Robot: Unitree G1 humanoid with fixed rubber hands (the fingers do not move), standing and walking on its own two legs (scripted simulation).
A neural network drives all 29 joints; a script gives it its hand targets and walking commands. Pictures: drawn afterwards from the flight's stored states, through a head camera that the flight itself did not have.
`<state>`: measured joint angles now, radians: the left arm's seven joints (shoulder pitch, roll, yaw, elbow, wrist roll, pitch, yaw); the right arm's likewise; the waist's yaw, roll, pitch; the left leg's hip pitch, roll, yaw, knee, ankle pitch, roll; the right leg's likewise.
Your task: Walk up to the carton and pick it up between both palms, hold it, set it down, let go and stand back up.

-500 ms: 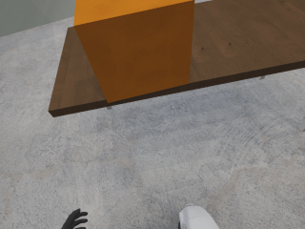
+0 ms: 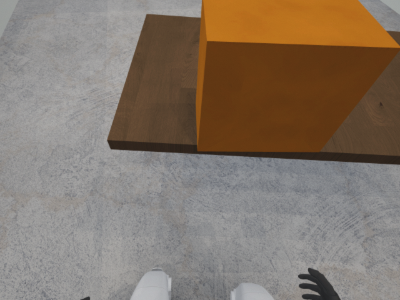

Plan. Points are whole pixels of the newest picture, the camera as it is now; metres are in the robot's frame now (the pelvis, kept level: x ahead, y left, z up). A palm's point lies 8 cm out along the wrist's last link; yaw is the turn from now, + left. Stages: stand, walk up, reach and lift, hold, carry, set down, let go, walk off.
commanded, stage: walk up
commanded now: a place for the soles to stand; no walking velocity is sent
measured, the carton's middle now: (269, 83) +0.53 -0.13 +0.11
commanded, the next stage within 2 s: none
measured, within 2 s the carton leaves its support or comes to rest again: neither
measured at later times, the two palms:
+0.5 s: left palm out of the picture +0.12 +0.26 -0.08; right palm out of the picture +0.11 -0.25 -0.09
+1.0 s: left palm out of the picture +0.08 +0.20 -0.10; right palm out of the picture +0.02 -0.35 -0.12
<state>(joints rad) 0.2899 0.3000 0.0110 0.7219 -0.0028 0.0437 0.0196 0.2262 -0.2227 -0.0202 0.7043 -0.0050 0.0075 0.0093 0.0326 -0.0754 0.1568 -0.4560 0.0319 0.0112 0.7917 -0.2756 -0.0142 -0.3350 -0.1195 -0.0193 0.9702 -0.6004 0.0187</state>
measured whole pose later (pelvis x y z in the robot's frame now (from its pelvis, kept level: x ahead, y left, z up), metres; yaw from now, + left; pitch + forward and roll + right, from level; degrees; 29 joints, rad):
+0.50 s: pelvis +0.01 +0.00 +0.02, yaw -1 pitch -2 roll +0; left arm 0.24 0.26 0.00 0.75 -0.01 0.03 -0.02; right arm 0.23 -0.25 -0.01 0.75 0.01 0.03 0.01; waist 0.00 0.02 0.06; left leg -0.38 0.05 0.02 0.64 -0.22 -0.02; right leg -0.23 -0.04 -0.02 0.67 -0.40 0.02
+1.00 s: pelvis +0.03 -0.07 +0.00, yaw -3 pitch -4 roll +1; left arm 0.36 0.29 0.07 0.75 0.04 0.04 -0.07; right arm 0.39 -0.26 -0.09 0.84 -0.04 0.05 -0.05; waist 0.03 -0.01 0.09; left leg -0.46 0.08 -0.05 0.99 -0.58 0.00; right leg -0.33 -0.03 -0.08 0.85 -0.45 -0.04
